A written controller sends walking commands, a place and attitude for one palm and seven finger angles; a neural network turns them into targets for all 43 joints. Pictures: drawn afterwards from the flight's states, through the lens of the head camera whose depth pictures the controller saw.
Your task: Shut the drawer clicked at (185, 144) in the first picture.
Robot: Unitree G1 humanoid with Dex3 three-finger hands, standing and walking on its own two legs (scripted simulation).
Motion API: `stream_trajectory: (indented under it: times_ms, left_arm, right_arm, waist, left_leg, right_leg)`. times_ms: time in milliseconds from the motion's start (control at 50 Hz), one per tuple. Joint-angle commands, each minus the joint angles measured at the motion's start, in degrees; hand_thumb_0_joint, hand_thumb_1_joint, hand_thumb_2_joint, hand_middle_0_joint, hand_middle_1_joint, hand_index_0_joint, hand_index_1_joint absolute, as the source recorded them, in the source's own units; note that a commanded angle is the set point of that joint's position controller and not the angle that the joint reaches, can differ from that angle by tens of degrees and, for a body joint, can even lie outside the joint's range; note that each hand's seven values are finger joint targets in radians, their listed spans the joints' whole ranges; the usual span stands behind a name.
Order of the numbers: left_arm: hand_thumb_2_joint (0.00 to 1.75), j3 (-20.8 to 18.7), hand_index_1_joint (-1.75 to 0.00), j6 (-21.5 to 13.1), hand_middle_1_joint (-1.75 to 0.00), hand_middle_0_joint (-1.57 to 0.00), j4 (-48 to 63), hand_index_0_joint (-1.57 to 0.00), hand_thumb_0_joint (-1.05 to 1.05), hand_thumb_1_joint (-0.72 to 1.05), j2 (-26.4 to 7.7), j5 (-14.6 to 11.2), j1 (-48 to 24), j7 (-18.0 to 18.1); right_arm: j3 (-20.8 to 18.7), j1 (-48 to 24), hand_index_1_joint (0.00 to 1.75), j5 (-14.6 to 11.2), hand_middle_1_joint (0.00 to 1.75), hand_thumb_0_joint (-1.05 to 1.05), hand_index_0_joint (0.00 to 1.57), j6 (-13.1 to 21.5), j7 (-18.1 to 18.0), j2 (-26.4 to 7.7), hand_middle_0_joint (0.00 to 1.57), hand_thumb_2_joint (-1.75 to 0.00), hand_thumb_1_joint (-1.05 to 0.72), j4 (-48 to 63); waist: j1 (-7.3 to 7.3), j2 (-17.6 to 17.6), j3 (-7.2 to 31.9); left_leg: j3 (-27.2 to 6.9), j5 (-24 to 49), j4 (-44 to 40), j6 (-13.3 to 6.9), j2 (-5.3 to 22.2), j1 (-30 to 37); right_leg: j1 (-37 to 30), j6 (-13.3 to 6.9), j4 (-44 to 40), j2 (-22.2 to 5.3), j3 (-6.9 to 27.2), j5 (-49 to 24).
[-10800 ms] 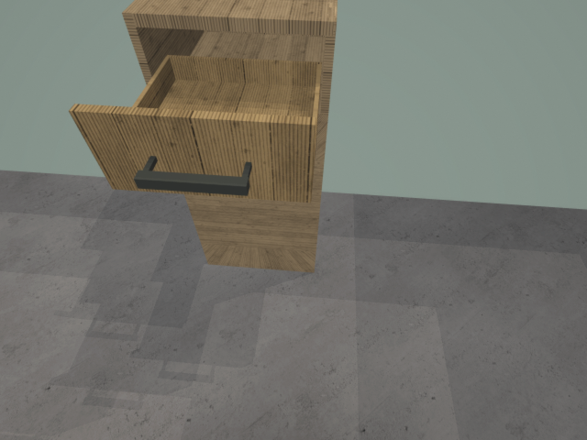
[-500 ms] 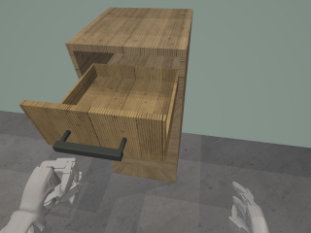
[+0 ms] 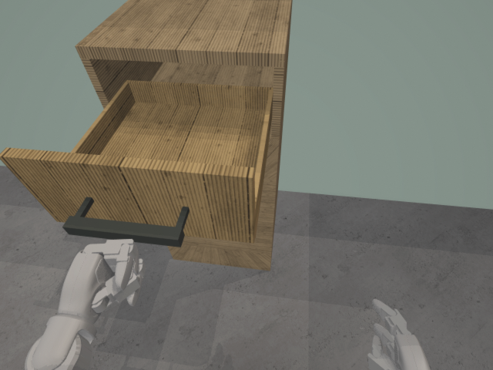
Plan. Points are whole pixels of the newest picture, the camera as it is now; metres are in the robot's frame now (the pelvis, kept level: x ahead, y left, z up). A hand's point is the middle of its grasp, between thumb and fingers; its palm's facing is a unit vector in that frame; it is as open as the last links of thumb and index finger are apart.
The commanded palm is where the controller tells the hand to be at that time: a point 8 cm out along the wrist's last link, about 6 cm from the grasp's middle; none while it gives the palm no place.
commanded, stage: bring the fist close to the handle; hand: left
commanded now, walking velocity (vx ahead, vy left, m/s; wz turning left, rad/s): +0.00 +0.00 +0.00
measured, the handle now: (129, 219) +0.32 +0.21 +0.09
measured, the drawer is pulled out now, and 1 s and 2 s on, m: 0.30 0.28 0.14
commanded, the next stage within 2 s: push the drawer shut in 0.34 s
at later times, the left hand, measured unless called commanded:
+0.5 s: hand (124, 282) +0.22 +0.18 +0.08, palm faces -0.03 -1.00 -0.07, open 3.3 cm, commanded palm +0.20 +0.24 +0.09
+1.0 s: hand (133, 256) +0.26 +0.19 +0.08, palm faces -0.06 -1.00 -0.06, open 2.8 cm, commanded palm +0.26 +0.23 +0.09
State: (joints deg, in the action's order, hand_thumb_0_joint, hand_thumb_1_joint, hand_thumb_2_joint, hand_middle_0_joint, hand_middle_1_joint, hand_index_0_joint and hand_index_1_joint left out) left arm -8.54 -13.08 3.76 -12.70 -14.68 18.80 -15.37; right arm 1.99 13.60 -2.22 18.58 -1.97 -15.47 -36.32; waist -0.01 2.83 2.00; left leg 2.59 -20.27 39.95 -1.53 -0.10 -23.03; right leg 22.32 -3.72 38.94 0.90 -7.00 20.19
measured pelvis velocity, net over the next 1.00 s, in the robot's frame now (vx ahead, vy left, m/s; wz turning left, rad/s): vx -0.01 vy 0.00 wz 0.02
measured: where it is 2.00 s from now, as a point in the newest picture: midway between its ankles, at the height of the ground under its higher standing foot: outside the picture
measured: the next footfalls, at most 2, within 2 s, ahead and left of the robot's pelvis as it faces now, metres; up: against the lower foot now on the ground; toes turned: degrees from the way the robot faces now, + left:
none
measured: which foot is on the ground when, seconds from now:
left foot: down 0.00-1.00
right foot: down 0.00-1.00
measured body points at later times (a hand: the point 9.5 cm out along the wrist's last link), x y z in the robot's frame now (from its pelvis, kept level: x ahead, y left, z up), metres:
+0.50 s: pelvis +0.00 +0.00 +0.00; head +0.02 -0.02 +0.45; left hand +0.22 +0.24 +0.09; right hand +0.19 -0.24 -0.07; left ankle +0.00 +0.10 -0.72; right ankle +0.00 -0.07 -0.72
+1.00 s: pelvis -0.01 +0.00 +0.00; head +0.02 -0.01 +0.45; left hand +0.26 +0.24 +0.09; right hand +0.17 -0.23 -0.09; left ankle +0.00 +0.10 -0.72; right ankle +0.00 -0.07 -0.72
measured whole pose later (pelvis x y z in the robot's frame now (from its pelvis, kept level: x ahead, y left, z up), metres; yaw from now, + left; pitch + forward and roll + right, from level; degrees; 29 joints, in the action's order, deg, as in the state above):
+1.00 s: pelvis -0.01 +0.00 +0.00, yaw +1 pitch +3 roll -1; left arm -8.3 -13.6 -9.0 -14.6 -15.2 4.1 -16.7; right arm 2.9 12.1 -3.1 14.2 -3.4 -15.8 -38.0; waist -0.9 3.1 0.6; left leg 1.5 -19.4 40.3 -1.9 -0.8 -24.1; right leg 22.8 -3.4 38.8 0.3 -8.0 19.5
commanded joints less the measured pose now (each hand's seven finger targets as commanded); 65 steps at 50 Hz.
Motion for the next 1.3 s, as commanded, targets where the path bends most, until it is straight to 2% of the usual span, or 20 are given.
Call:
stream_trajectory:
  times_ms: [0, 80, 200, 280, 360, 420, 480, 520, 580, 620, 660, 680, 800, 980, 1020, 1080, 1100, 1180, 1240, 1280]
  left_arm:
    - [0.90, -6.19, -1.60, -4.95, -1.60, -1.40, 12.95, -1.40, 0.00, 0.90, -8.93, -1.32, -4.16, 0.73]
    - [0.90, -8.45, -1.60, -4.87, -1.60, -1.40, 10.56, -1.40, 0.00, 0.90, -10.30, -2.18, -3.83, 0.17]
    - [0.90, -5.49, -1.60, -4.73, -1.60, -1.40, 13.33, -1.40, 0.00, 0.90, -7.78, -2.51, -0.84, -0.97]
    - [0.90, -7.72, -1.60, -4.93, -1.60, -1.40, 12.74, -1.40, 0.00, 0.90, -9.92, -2.67, -2.02, -0.57]
    - [0.90, -7.36, -1.60, -5.87, -1.60, -1.40, 13.75, -1.40, 0.00, 0.90, -9.84, -2.98, -4.55, -1.07]
    - [0.90, -5.12, -1.60, -5.71, -1.60, -1.40, 13.48, -1.40, 0.00, 0.90, -7.94, -2.89, -4.08, -1.44]
    - [0.90, -5.21, -1.60, -5.10, -1.60, -1.40, 11.18, -1.40, 0.00, 0.90, -8.95, -2.71, -8.95, -1.55]
    - [0.90, -3.98, -1.60, -4.62, -1.60, -1.40, 10.50, -1.40, 0.00, 0.90, -7.86, -2.70, -10.76, -1.68]
    - [0.90, -5.29, -1.60, -4.06, -1.60, -1.40, 9.74, -1.40, 0.00, 0.90, -9.73, -1.93, -12.88, -0.89]
    - [0.90, -3.28, -1.60, -3.54, -1.60, -1.40, 9.05, -1.40, 0.00, 0.90, -7.78, -1.89, -14.72, -0.71]
    - [0.90, -5.07, -1.60, -3.10, -1.60, -1.40, 7.64, -1.40, 0.00, 0.90, -9.32, -1.95, -15.65, -0.19]
    - [0.90, -4.97, -1.60, -3.01, -1.60, -1.40, 6.89, -1.40, 0.00, 0.90, -9.19, -1.96, -15.93, 0.13]
    - [0.90, -3.64, -1.60, -3.48, -1.60, -1.40, 4.45, -1.40, 0.00, 0.90, -9.20, -1.72, -25.89, 0.07]
    - [0.90, -2.41, -1.60, -3.83, -1.60, -1.40, -1.86, -1.40, 0.00, 0.90, -10.07, -1.38, -38.12, 0.14]
    - [0.90, -0.18, -1.60, -3.82, -1.60, -1.40, -2.83, -1.40, 0.00, 0.90, -8.01, -1.42, -40.94, -0.02]
    - [0.90, -1.98, -1.60, -3.76, -1.60, -1.40, -6.75, -1.40, 0.00, 0.90, -10.51, -1.07, -43.79, 0.45]
    - [0.90, -2.00, -1.60, -3.83, -1.60, -1.40, -7.22, -1.40, 0.00, 0.90, -10.21, -1.05, -44.60, 0.48]
    - [0.90, -1.83, -1.60, -3.82, -1.60, -1.40, -10.77, -1.40, 0.00, 0.90, -10.52, -0.78, -48.55, 0.75]
    - [0.90, -1.69, -1.60, -4.16, -1.60, -1.40, -11.77, -1.40, 0.00, 0.90, -9.94, -0.77, -49.89, 0.83]
    - [0.90, -3.80, -1.60, -4.16, -1.60, -1.40, -14.88, -1.40, 0.00, 0.90, -12.15, -0.62, -49.24, 1.22]
  right_arm:
    - [-3.00, -5.51, 0.30, -0.29, 0.30, 0.00, 0.20, 2.94, -0.37, -6.07, 0.20, -0.90, -0.90, 9.78]
    - [-3.09, -5.68, 0.30, -0.34, 0.30, 0.00, 0.20, 2.27, -0.51, -6.29, 0.20, -0.90, -0.90, 9.27]
    - [-3.31, -5.09, 0.30, -0.59, 0.30, 0.00, 0.20, 2.37, -0.11, -6.21, 0.20, -0.90, -0.90, 9.92]
    - [-3.35, -5.38, 0.30, -0.47, 0.30, 0.00, 0.20, 1.96, -0.45, -6.47, 0.20, -0.90, -0.90, 9.48]
    - [-3.13, -5.41, 0.30, -0.75, 0.30, 0.00, 0.20, 1.95, -0.66, -6.36, 0.20, -0.90, -0.90, 9.65]
    - [-2.95, -5.53, 0.30, -0.72, 0.30, 0.00, 0.20, 1.90, -0.56, -6.24, 0.20, -0.90, -0.90, 9.91]
    - [-2.87, -5.46, 0.30, -0.69, 0.30, 0.00, 0.20, 1.54, -0.98, -6.81, 0.20, -0.90, -0.90, 9.10]
    - [-2.78, -5.47, 0.30, -0.76, 0.30, 0.00, 0.20, 1.30, -1.04, -6.70, 0.20, -0.90, -0.90, 9.44]
    - [-2.66, -5.53, 0.30, -0.65, 0.30, 0.00, 0.20, 0.81, -1.17, -6.87, 0.20, -0.90, -0.90, 9.28]
    - [-2.51, -5.53, 0.30, -0.76, 0.30, 0.00, 0.20, 0.48, -1.06, -6.55, 0.20, -0.90, -0.90, 9.62]
    - [-2.58, -5.39, 0.30, -0.75, 0.30, 0.00, 0.20, 0.18, -1.14, -6.71, 0.20, -0.90, -0.90, 9.51]
    - [-2.39, -5.48, 0.30, -0.56, 0.30, 0.00, 0.20, -0.10, -1.18, -6.81, 0.20, -0.90, -0.90, 9.26]
    - [-2.26, -5.55, 0.30, -0.84, 0.30, 0.00, 0.20, -0.91, -1.63, -6.89, 0.20, -0.90, -0.90, 7.93]
    - [-2.08, -5.72, 0.30, -1.15, 0.30, 0.00, 0.20, -1.44, -2.28, -7.27, 0.20, -0.90, -0.90, 6.29]
    - [-1.88, -5.88, 0.30, -1.32, 0.30, 0.00, 0.20, -1.52, -2.16, -7.04, 0.20, -0.90, -0.90, 6.41]
    - [-1.80, -5.39, 0.30, -1.22, 0.30, 0.00, 0.20, -2.13, -2.24, -7.58, 0.20, -0.90, -0.90, 5.77]
    - [-1.83, -5.55, 0.30, -1.21, 0.30, 0.00, 0.20, -2.22, -2.12, -7.38, 0.20, -0.90, -0.90, 5.93]
    - [-1.65, -5.23, 0.30, -1.26, 0.30, 0.00, 0.20, -2.87, -1.96, -7.55, 0.20, -0.90, -0.90, 5.78]
    - [-1.75, -4.84, 0.30, -1.28, 0.30, 0.00, 0.20, -3.19, -1.58, -7.30, 0.20, -0.90, -0.90, 6.13]
    - [-1.83, -4.08, 0.30, -1.20, 0.30, 0.00, 0.20, -3.76, -1.48, -7.72, 0.20, -0.90, -0.90, 5.67]
  waist:
    - [-0.73, -1.33, 10.83]
    - [-0.51, -3.28, 8.87]
    - [0.24, -2.30, 9.49]
    - [0.47, -3.97, 7.70]
    - [0.68, 0.04, 8.96]
    - [0.92, -0.58, 9.38]
    - [1.78, -2.19, 7.28]
    - [1.57, -1.69, 8.38]
    - [0.90, -0.42, 9.73]
    - [1.06, -0.43, 9.77]
    - [0.91, -1.71, 9.69]
    - [1.03, -3.17, 8.65]
    - [2.49, -2.01, 8.73]
    - [3.10, -1.88, 10.28]
    - [3.53, -1.23, 10.30]
    - [3.38, -3.21, 9.74]
    - [3.05, -1.42, 10.86]
    - [3.28, -2.39, 10.71]
    - [2.84, -0.64, 13.24]
    - [2.80, -4.66, 12.16]
  left_leg:
    - [-3.31, 12.10, -4.84, -0.30, -0.02, 3.53]
    - [-3.18, 11.93, -4.45, -0.31, 0.09, 1.69]
    - [-3.13, 13.44, -4.11, -0.48, 0.09, 3.21]
    - [-3.35, 10.97, -3.77, -0.49, 0.12, 1.52]
    - [-3.44, 10.38, -3.87, -0.36, 0.02, 2.98]
    - [-3.58, 10.94, -3.81, -0.47, 0.04, 3.43]
    - [-3.99, 9.47, -3.81, -0.54, 0.26, 2.77]
    - [-4.06, 9.28, -4.19, -0.49, 0.09, 3.18]
    - [-4.21, 10.43, -4.74, -0.38, 0.22, 3.72]
    - [-4.14, 10.45, -4.97, -0.29, 0.18, 4.27]
    - [-4.19, 10.43, -5.29, -0.22, 0.29, 3.98]
    - [-4.34, 10.50, -5.38, -0.35, 0.36, 3.26]
    - [-4.56, 7.98, -5.63, -0.34, 0.27, 3.98]
    - [-5.39, 4.52, -6.54, -0.45, 0.37, 4.92]
    - [-5.48, 4.25, -6.82, -0.37, 0.24, 5.56]
    - [-5.70, 2.88, -7.11, -0.40, 0.37, 4.17]
    - [-5.35, 3.34, -6.97, -0.41, 0.16, 4.72]
    - [-5.39, 2.91, -7.07, -0.37, 0.25, 4.13]
    - [-4.99, 4.92, -7.01, -0.21, 0.10, 5.53]
    - [-5.04, 5.32, -6.96, -0.38, 0.41, 3.88]
  right_leg:
    - [-4.65, 2.95, -6.49, -2.03, 6.06, -12.80]
    - [-4.80, 3.25, -7.24, -2.13, 6.79, -13.37]
    - [-3.68, 3.46, -6.63, -1.94, 5.99, -15.97]
    - [-2.76, 3.61, -7.53, -2.07, 6.86, -12.28]
    - [-2.48, 3.29, -7.10, -2.04, 6.52, -11.16]
    - [-2.39, 3.32, -6.90, -1.97, 6.28, -12.18]
    - [-0.99, 3.39, -7.29, -1.82, 6.28, -10.25]
    - [-1.31, 3.37, -7.06, -1.83, 6.16, -10.05]
    - [-2.43, 2.98, -6.52, -1.83, 5.73, -10.94]
    - [-2.15, 3.03, -6.46, -1.77, 5.55, -11.46]
    - [-2.62, 3.05, -6.45, -1.69, 5.46, -11.48]
    - [-2.51, 3.09, -6.78, -1.70, 5.46, -11.48]
    - [-1.09, 3.18, -7.32, -1.76, 5.84, -8.35]
    - [-0.42, 2.99, -8.23, -2.02, 6.45, -3.71]
    - [0.06, 2.93, -8.10, -1.98, 6.27, -3.95]
    - [-0.09, 2.91, -8.32, -2.07, 6.53, -2.28]
    - [-0.46, 2.83, -8.40, -2.16, 7.04, -2.73]
    - [-0.49, 2.76, -8.38, -2.27, 7.14, -2.50]
    - [-1.49, 2.58, -7.79, -2.20, 7.03, -5.23]
    - [-2.12, 2.77, -8.02, -2.16, 7.20, -5.69]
